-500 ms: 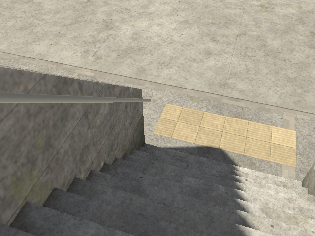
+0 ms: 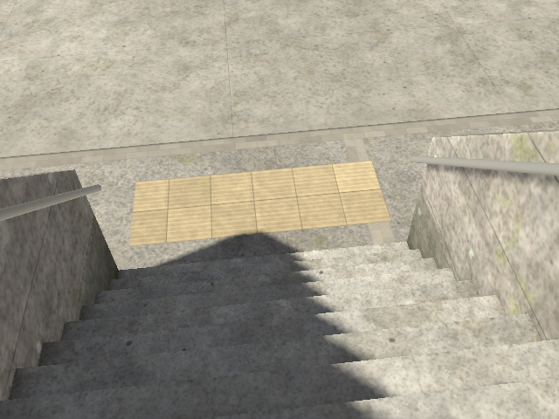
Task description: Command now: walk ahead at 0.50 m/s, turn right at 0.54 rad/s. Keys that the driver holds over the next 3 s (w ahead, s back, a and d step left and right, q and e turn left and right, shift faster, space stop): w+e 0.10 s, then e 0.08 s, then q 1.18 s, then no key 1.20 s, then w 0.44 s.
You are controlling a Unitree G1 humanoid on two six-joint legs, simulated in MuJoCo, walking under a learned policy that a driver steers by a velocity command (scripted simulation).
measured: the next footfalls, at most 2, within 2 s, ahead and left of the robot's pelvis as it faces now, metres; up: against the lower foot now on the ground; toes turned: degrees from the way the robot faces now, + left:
right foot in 0.12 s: +0.17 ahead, -0.16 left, -0.20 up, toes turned -11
left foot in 0.66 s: +0.38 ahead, +0.08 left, -0.41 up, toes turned +6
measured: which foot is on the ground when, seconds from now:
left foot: down 0.00-0.12, up 0.14-0.64, down 0.66-1.00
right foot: up 0.00-0.10, down 0.12-0.64, up 0.66-1.00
